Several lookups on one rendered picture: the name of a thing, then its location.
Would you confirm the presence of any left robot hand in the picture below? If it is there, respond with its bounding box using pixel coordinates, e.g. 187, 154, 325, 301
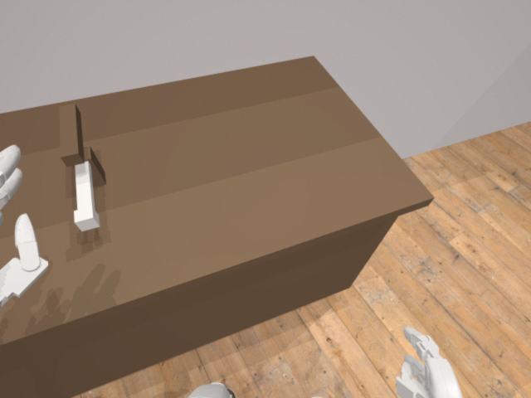
0, 145, 48, 309

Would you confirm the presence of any right robot hand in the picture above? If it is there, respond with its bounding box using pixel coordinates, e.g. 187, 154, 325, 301
396, 326, 463, 398

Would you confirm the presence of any counter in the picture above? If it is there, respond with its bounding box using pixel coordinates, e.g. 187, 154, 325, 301
0, 56, 434, 398

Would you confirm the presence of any tap lever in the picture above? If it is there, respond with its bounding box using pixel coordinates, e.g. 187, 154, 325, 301
74, 161, 100, 231

